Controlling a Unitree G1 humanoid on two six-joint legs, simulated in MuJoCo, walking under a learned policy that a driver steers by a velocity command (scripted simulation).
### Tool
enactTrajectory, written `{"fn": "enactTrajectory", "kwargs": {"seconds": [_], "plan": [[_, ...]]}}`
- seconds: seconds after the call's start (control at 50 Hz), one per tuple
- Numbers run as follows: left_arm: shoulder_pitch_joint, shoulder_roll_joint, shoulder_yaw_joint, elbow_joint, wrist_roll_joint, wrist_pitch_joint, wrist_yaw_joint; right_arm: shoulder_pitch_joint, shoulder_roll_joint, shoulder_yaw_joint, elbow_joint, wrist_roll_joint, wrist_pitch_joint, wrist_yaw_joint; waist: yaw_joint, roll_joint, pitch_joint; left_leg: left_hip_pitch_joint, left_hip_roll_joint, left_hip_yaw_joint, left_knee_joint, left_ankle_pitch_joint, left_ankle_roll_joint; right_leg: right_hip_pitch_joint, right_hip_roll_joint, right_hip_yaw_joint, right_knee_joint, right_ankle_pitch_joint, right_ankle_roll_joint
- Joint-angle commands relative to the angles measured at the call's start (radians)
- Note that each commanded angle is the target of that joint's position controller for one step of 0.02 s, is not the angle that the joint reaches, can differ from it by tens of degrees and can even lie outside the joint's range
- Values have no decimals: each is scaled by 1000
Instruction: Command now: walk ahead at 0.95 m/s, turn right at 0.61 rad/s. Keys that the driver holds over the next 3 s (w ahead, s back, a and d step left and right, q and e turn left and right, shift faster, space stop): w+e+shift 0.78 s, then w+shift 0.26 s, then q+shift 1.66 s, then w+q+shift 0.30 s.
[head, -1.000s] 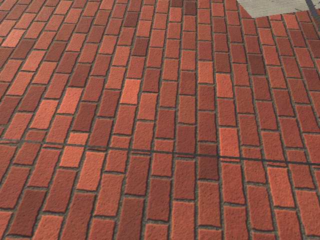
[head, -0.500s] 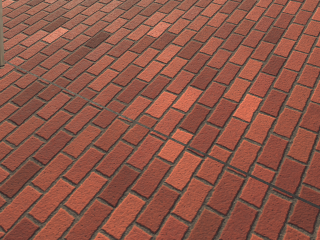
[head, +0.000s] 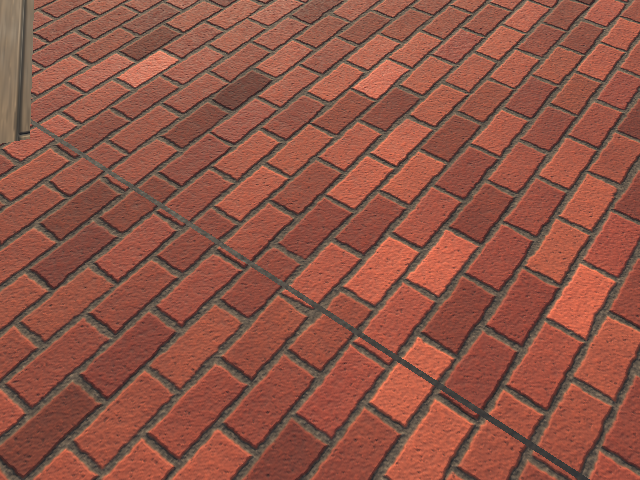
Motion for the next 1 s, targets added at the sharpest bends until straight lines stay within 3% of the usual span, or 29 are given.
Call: {"fn": "enactTrajectory", "kwargs": {"seconds": [0.02,0.06,0.12,0.2,0.24,0.26,0.28,0.3,0.32,0.34,0.36,0.38,0.4,0.42,0.48,0.54,0.6,0.64,0.68,0.7,0.72,0.74,0.76,0.78,0.8,0.82,0.86,0.9,1.0], "plan": [[-45,28,17,-76,11,25,-21,89,-68,-26,7,26,-33,-8,-40,127,26,173,250,-216,-376,9,15,-290,-63,15,64,69,8],[-130,10,14,-108,15,42,-31,112,-51,-22,37,35,-49,-3,-34,115,81,161,219,-78,-405,183,-19,-355,-62,-12,49,137,13],[-257,3,1,-162,7,43,-40,128,-35,-16,64,25,-64,-4,-27,123,126,143,160,83,-422,468,-29,-363,-24,-93,-82,264,0],[-381,27,-16,-220,16,35,-55,157,-96,-18,88,25,-57,-34,-13,57,152,236,160,196,-395,951,-53,-251,53,-237,-401,306,-54],[-303,66,-8,-187,-5,44,-55,174,-163,-29,75,28,-53,-64,27,93,7,325,178,202,-232,1466,-68,-43,161,-297,-425,291,-76],[-213,82,-4,-179,6,43,-52,147,-224,-43,59,24,-43,-72,89,140,-3,321,223,186,-85,1572,-70,30,168,-276,-451,215,-98],[-33,138,18,-134,11,48,-39,88,-256,-57,42,11,-23,-78,192,157,-74,289,258,155,133,1619,-63,205,186,-246,-449,137,-129],[201,199,52,-58,14,47,-17,24,-256,-62,23,7,-7,-69,292,126,-156,186,247,119,437,1441,-43,442,179,-160,-519,114,-169],[206,231,77,-31,-6,42,9,-7,-190,-53,22,14,4,-39,261,-29,-114,5,71,118,847,506,-23,548,146,-63,-641,88,-206],[94,311,93,-45,-3,53,16,17,-39,-8,-50,-10,-16,-27,93,-251,-48,-385,-70,24,1198,-206,-44,637,33,233,-549,336,-269],[42,360,105,-92,13,57,17,49,-61,3,-147,15,-44,-21,47,-229,-243,-580,-68,-181,1246,-192,-45,776,-107,664,-827,-23,-432],[19,290,97,-111,18,53,23,0,-117,3,-145,4,-69,-21,43,-44,-139,-635,-13,-228,1149,-131,-31,678,-151,782,-1013,-251,-387],[-25,219,80,-103,20,47,26,-19,-141,-2,-134,3,-75,-18,-15,80,-14,-599,32,-225,1028,-58,-33,504,-130,725,-1055,-264,-328],[-52,196,70,-99,15,33,28,-36,-129,3,-135,-14,-64,-22,-58,127,41,-540,60,-226,955,-58,-49,358,-91,645,-1050,-171,-300],[-115,178,55,-119,6,-15,33,-48,-88,22,-142,-37,4,-17,-117,149,73,-356,121,-184,716,-40,-104,41,55,413,-1081,-61,-258],[-71,188,64,-117,4,-37,29,-242,-70,38,-228,-4,7,-2,-48,77,113,-258,119,-142,357,205,-124,-38,117,329,-1090,155,-223],[-18,216,80,-108,-7,-34,15,-299,-61,44,-251,24,3,2,25,1,38,-168,49,-113,126,401,-92,107,118,326,-1051,365,-161],[-10,226,87,-109,-5,-30,18,-302,-88,35,-260,27,-3,-3,31,-38,10,-123,22,-134,25,389,-74,216,95,351,-988,459,-127],[-36,260,96,-120,5,-30,24,-168,-160,5,-221,28,-9,-19,-36,-41,-90,47,-32,-150,-15,269,-60,306,94,369,-806,684,-78],[-83,297,102,-128,11,-31,20,-4,-207,-19,-184,33,-15,-32,-144,-34,-180,216,-33,-144,-10,181,-52,290,107,352,-605,734,-57],[-145,266,93,-148,17,-41,17,226,-259,-45,-129,24,-19,-52,-264,-15,-277,466,39,-184,35,72,-37,152,142,316,-338,637,-39],[-167,76,43,-188,28,-51,24,409,-307,-60,-88,-9,-23,-68,-282,217,-361,665,300,-456,4,-270,-45,-60,208,236,15,-173,-50],[3,36,15,-255,-40,-45,21,238,-382,-77,-121,-32,-20,-55,-96,533,-448,712,509,-1116,-295,-513,63,-318,244,135,207,-276,-26],[-71,132,19,-200,1,-18,33,86,-247,-66,-162,-23,-11,-45,-106,247,-275,544,438,-1016,-325,-697,90,-381,138,102,239,-128,-30],[-143,159,28,-205,24,-9,18,42,-172,-47,-157,-11,-7,-38,-107,128,-168,413,373,-791,-296,-514,85,-359,101,68,175,-41,-19],[-180,149,27,-208,33,-3,2,58,-142,-40,-123,-17,-8,-31,-101,42,-106,314,324,-637,-289,-300,77,-327,72,64,132,-15,-10],[-227,86,8,-243,48,11,-28,144,-102,-27,-35,-4,-26,-25,-81,81,-39,211,248,-440,-305,-96,55,-305,37,82,70,-8,-4],[-252,60,-9,-266,46,25,-35,170,-87,-22,6,14,-50,-8,-59,98,-13,193,247,-366,-335,39,69,-346,37,98,43,-9,0],[-458,86,-33,-351,44,15,-50,190,-131,-25,48,20,-69,1,-54,65,89,125,202,-109,-471,297,75,-331,58,14,-319,183,14]]}}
